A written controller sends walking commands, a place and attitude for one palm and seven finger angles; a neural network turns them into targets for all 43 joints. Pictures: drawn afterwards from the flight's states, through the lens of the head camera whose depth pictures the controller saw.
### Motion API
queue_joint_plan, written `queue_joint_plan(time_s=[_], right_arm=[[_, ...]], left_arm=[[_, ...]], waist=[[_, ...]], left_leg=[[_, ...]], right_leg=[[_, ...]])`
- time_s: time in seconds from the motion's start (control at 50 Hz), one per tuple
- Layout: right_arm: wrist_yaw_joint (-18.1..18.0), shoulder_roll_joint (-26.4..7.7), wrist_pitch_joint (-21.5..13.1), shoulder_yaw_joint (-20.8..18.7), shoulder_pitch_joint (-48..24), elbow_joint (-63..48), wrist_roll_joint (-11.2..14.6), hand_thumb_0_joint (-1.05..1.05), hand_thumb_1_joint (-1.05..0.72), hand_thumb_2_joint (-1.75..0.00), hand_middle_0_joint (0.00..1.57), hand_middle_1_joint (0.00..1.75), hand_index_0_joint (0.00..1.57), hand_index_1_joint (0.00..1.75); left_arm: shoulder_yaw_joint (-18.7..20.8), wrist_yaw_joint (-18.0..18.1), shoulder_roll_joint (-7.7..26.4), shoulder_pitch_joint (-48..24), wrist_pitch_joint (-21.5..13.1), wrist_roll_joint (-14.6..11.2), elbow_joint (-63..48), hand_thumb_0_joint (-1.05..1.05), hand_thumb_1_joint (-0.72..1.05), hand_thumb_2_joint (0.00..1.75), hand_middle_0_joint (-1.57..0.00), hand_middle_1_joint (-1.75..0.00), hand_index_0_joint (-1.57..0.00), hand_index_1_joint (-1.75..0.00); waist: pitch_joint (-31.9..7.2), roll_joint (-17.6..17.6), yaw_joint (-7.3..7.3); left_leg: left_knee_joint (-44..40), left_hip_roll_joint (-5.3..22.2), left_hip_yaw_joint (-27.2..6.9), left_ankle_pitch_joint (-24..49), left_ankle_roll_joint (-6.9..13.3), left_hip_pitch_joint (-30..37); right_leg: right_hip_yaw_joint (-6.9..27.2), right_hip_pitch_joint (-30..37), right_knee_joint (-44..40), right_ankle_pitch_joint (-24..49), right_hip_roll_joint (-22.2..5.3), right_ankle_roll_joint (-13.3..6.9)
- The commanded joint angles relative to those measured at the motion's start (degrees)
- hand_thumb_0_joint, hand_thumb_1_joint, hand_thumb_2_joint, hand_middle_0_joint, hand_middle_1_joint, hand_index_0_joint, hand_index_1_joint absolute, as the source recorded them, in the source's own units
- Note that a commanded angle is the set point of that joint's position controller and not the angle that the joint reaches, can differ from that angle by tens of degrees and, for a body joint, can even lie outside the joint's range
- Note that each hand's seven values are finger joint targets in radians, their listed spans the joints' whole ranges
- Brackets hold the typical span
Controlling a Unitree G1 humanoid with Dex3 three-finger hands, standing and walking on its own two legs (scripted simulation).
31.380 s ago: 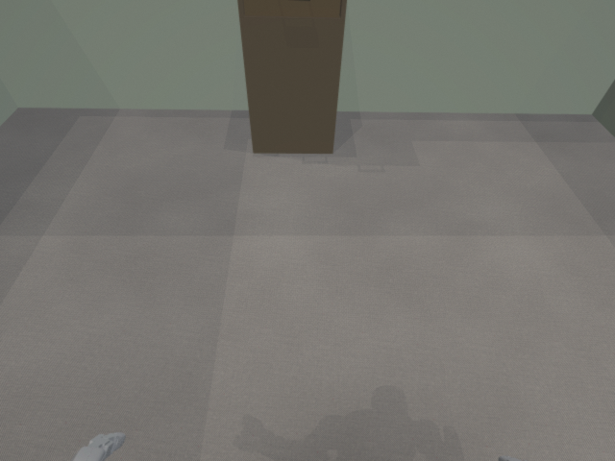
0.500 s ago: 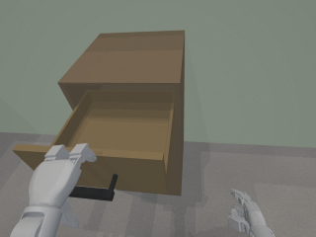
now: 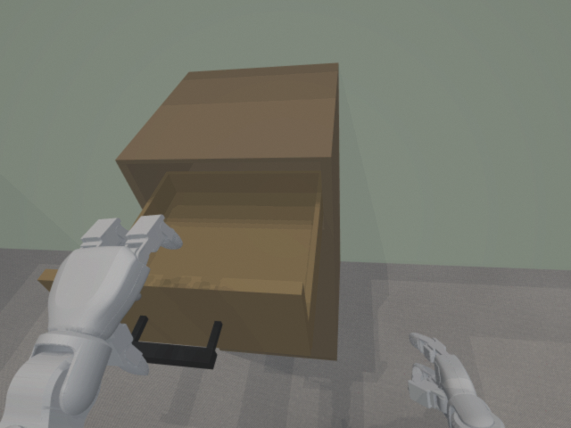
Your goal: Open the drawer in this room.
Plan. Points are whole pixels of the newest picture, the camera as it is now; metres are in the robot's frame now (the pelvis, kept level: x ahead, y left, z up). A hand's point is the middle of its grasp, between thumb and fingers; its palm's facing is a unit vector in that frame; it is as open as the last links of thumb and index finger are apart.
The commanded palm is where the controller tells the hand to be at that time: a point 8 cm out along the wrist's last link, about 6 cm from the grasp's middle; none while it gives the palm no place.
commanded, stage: lift the hand off the handle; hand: left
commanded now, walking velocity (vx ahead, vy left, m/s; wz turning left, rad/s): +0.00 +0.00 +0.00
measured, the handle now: (172, 340) +0.22 +0.22 +0.01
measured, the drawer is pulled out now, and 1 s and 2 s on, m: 0.29 0.29 0.29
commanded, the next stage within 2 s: draw the hand back to the body in 0.04 s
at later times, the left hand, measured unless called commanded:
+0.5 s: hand (118, 320) +0.18 +0.22 +0.15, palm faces +0.09 -0.08 -0.99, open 13.8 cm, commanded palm +0.14 +0.22 +0.21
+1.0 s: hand (126, 290) +0.20 +0.20 +0.18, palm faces +0.37 -0.86 -0.36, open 13.1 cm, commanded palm +0.15 +0.25 +0.20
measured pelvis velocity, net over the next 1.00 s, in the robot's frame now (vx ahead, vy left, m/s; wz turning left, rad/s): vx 0.01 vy -0.01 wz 0.02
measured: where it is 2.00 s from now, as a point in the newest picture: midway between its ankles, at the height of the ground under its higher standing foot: outside the picture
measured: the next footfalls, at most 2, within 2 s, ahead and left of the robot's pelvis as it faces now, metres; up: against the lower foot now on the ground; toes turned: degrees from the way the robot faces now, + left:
none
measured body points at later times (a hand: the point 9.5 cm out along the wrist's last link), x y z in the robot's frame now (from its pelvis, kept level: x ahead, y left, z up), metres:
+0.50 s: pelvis +0.00 -0.02 +0.00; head -0.01 -0.07 +0.44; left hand +0.17 +0.22 +0.20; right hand +0.23 -0.22 -0.09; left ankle -0.02 +0.11 -0.74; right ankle +0.01 -0.11 -0.74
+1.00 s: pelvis +0.01 -0.01 +0.00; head +0.00 -0.02 +0.45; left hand +0.17 +0.25 +0.20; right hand +0.20 -0.21 -0.08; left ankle -0.02 +0.11 -0.74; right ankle +0.01 -0.11 -0.74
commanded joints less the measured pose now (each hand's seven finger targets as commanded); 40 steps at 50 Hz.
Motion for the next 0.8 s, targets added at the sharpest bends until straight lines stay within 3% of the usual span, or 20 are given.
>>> queue_joint_plan(time_s=[0.0,0.06,0.08,0.12,0.14,0.18,0.2,0.26,0.3,0.36,0.38,0.4,0.58,0.6,0.68,0.7,0.72,0.74,0.76,0.78], right_arm=[[0.33,-4.15,-2.91,-1.59,-13.26,-11.38,1.13,0.0,-0.9,-0.9,0.2,0.3,0.2,0.3],[0.32,-4.36,-2.22,-1.41,-11.94,-11.66,0.49,0.0,-0.9,-0.9,0.2,0.3,0.2,0.3],[0.27,-4.54,-2.25,-1.41,-11.57,-11.83,0.47,0.0,-0.9,-0.9,0.2,0.3,0.2,0.3],[0.11,-4.2,-2.55,-0.87,-11.18,-12.48,0.16,0.0,-0.9,-0.9,0.2,0.3,0.2,0.3],[-0.21,-4.32,-2.53,-1.17,-10.75,-11.88,0.26,0.0,-0.9,-0.9,0.2,0.3,0.2,0.3],[-0.43,-4.57,-2.63,-1.03,-10.06,-12.21,0.05,0.0,-0.9,-0.9,0.2,0.3,0.2,0.3],[-0.54,-4.55,-3.05,-0.92,-11.31,-12.31,0.44,0.0,-0.9,-0.9,0.2,0.3,0.2,0.3],[-0.73,-4.46,-3.36,-1.56,-9.16,-11.37,0.06,0.0,-0.9,-0.9,0.2,0.3,0.2,0.3],[-0.99,-4.66,-4.34,-1.57,-10.61,-11.89,0.78,0.0,-0.9,-0.9,0.2,0.3,0.2,0.3],[-1.69,-5.23,-4.62,-2.03,-8.43,-11.49,0.23,0.0,-0.9,-0.9,0.2,0.3,0.2,0.3],[-1.92,-5.46,-4.65,-2.06,-8.3,-11.59,0.17,0.0,-0.9,-0.9,0.2,0.3,0.2,0.3],[-2.11,-5.41,-5.37,-1.81,-9.64,-12.14,0.65,0.0,-0.9,-0.9,0.2,0.3,0.2,0.3],[-3.19,-5.65,-6.65,-2.8,-5.78,-12.31,-0.31,0.0,-0.9,-0.9,0.2,0.3,0.2,0.3],[-3.2,-5.68,-7.19,-2.79,-6.83,-12.1,0.12,0.0,-0.9,-0.9,0.2,0.3,0.2,0.3],[-2.84,-5.64,-6.6,-3.37,-5.31,-11.75,-0.09,0.0,-0.9,-0.9,0.2,0.3,0.2,0.3],[-2.67,-5.6,-7.07,-3.19,-6.76,-11.75,0.39,0.0,-0.9,-0.9,0.2,0.3,0.2,0.3],[-2.56,-5.51,-6.93,-3.16,-5.55,-11.95,0.04,0.0,-0.9,-0.9,0.2,0.3,0.2,0.3],[-4.52,-0.76,-11.53,-3.49,-0.99,-12.56,0.37,0.0,-0.9,-0.9,0.2,0.3,0.2,0.3],[-5.64,-2.88,-13.79,-3.46,-0.52,-10.41,-0.1,0.0,-0.9,-0.9,0.2,0.3,0.2,0.3],[-6.01,-2.65,-14.65,-3.14,-1.12,-10.13,-0.17,0.0,-0.9,-0.9,0.2,0.3,0.2,0.3]], left_arm=[[6.86,-0.08,7.3,-4.32,1.3,-1.25,-9.43,0.0,-0.5,0.3,-0.3,-1.2,-0.3,-1.2],[5.31,-1.07,7.11,-4.87,0.74,-0.6,-10.39,0.0,-0.5,0.3,-0.3,-1.2,-0.3,-1.2],[7.25,-0.77,9.23,-5.46,0.42,0.23,-11.19,0.0,-0.5,0.3,-0.3,-1.2,-0.3,-1.2],[7.5,-0.28,9.15,-5.45,-0.21,0.15,-12.48,0.0,-0.5,0.3,-0.3,-1.2,-0.3,-1.2],[10.34,0.32,11.64,-4.48,-0.91,0.34,-11.07,0.0,-0.5,0.3,-0.3,-1.2,-0.3,-1.2],[12.5,1.29,12.96,-2.46,-1.88,0.36,-11.22,0.0,-0.5,0.3,-0.3,-1.2,-0.3,-1.2],[14.55,1.87,14.09,-1.82,-1.79,-0.76,-11.58,0.0,-0.5,0.3,-0.3,-1.2,-0.3,-1.2],[14.42,1.79,12.63,-0.56,-3.21,-2.23,-9.62,0.0,-0.5,0.3,-0.3,-1.2,-0.3,-1.2],[15.73,1.7,13.52,-0.17,-3.44,-4.11,-10.36,0.0,-0.5,0.3,-0.3,-1.2,-0.3,-1.2],[16.64,0.74,14.6,2.24,-4.52,-5.15,-7.68,0.0,-0.5,0.3,-0.3,-1.2,-0.3,-1.2],[17.13,0.67,15.3,2.17,-4.77,-4.81,-8.24,0.0,-0.5,0.3,-0.3,-1.2,-0.3,-1.2],[17.85,0.61,15.64,2.59,-4.95,-6.1,-9.02,0.0,-0.5,0.3,-0.3,-1.2,-0.3,-1.2],[21.08,2.93,17.11,5.64,-10.15,-6.68,-10.53,0.0,-0.5,0.3,-0.3,-1.2,-0.3,-1.2],[23.32,3.49,18.58,6.17,-10.19,-7.32,-10.42,0.0,-0.5,0.3,-0.3,-1.2,-0.3,-1.2],[22.37,4.12,16.82,5.91,-9.96,-6.78,-7.19,0.0,-0.5,0.3,-0.3,-1.2,-0.3,-1.2],[23.13,4.13,17.06,6.21,-9.5,-7.5,-7.08,0.0,-0.5,0.3,-0.3,-1.2,-0.3,-1.2],[21.97,3.8,16.57,5.94,-9.42,-7.53,-7.21,0.0,-0.5,0.3,-0.3,-1.2,-0.3,-1.2],[17.63,4.37,-6.74,0.78,-14.59,-46.11,-6.45,0.0,-0.47,0.32,-0.3,-1.18,-0.3,-1.18],[20.74,5.55,-0.42,5.25,-16.7,-46.57,-1.14,0.0,-0.43,0.33,-0.29,-1.15,-0.29,-1.15],[20.96,6.02,-0.44,6.13,-17.51,-46.92,-1.31,0.0,-0.4,0.34,-0.29,-1.13,-0.29,-1.13]], waist=[[-5.59,-6.05,-0.32],[-6.16,-6.7,-0.4],[-6.58,-7.28,-0.34],[-8.37,-6.22,0.02],[-7.35,-6.48,-0.17],[-7.7,-7.01,0.35],[-7.16,-4.91,0.29],[-5.95,-5.57,-0.32],[-5.39,-4.11,-0.78],[-4.64,-7.43,-0.92],[-5.42,-7.35,-0.92],[-4.52,-6.6,-1.11],[-5.61,-5.86,-0.67],[-4.96,-5.12,-0.55],[-4.47,-6.32,-0.66],[-3.82,-4.39,-0.58],[-5.25,-4.78,-0.51],[0.29,-11.76,-7.02],[0.31,-13.67,-5.72],[0.83,-11.33,-5.18]], left_leg=[[-3.85,1.4,-1.46,14.18,0.09,-2.33],[-3.75,0.79,-0.96,14.43,0.44,-2.41],[-3.27,1.13,-0.82,14.6,0.31,-2.19],[-2.93,0.96,-1.03,13.49,0.54,-2.33],[-2.51,1.18,-0.85,13.53,0.34,-1.88],[-1.85,0.92,-0.78,13.76,0.25,-1.96],[-1.73,1.08,-1.13,12.5,0.14,-2.22],[-0.99,0.47,-0.81,12.99,0.45,-1.61],[-0.55,0.43,-1.04,11.73,0.27,-1.75],[-0.39,0.06,-0.84,11.06,0.73,-2.35],[-0.1,0.05,-0.68,11.46,0.74,-2.09],[0.07,0.26,-1.04,10.05,0.53,-2.51],[1.37,0.15,-1.03,10.06,0.55,-1.92],[1.67,0.35,-1.38,9.42,0.21,-2.08],[1.14,0.45,-1.15,9.57,0.29,-2.96],[0.84,0.59,-1.45,9.25,-0.03,-3.11],[0.62,0.46,-1.23,9.26,0.23,-3.27],[-0.29,2.11,-1.33,5.51,1.57,0.88],[-0.85,2.72,-1.61,3.79,1.39,0.39],[-1.38,2.3,-1.66,2.75,1.19,0.06]], right_leg=[[0.87,4.18,-2.63,9.39,0.72,-0.84],[0.67,4.43,-2.9,9.89,0.35,-0.57],[1.12,3.99,-2.88,9.91,0.22,-0.53],[1.1,4.64,-2.57,8.4,0.16,-0.76],[1.64,3.64,-3.24,8.46,0.11,-0.7],[1.89,3.58,-3.2,9.38,-0.23,-0.57],[2.64,3.35,-3.58,8.46,0.05,-0.84],[2.29,2.11,-4.15,9.59,-0.39,-0.46],[3.16,1.46,-4.36,9.08,-0.4,-0.44],[2.42,1.45,-4.54,9.1,-0.98,0.43],[2.64,1.47,-4.36,9.96,-1.28,0.53],[3.2,0.99,-4.57,8.69,-1.15,0.36],[2.01,-1.02,-4.23,8.05,-1.81,0.55],[3.11,-1.33,-4.51,7.39,-1.41,0.11],[1.44,-2.23,-3.92,5.98,-1.43,0.24],[1.98,-2.04,-4.03,5.61,-1.02,-0.17],[0.87,-1.35,-3.54,5.26,-1.22,0.06],[-1.29,-1.92,-3.58,5.03,-0.01,-0.31],[-1.2,-2.15,-3.31,2.91,-0.24,-0.06],[-0.82,-2.17,-3.86,1.5,-0.48,0.0]])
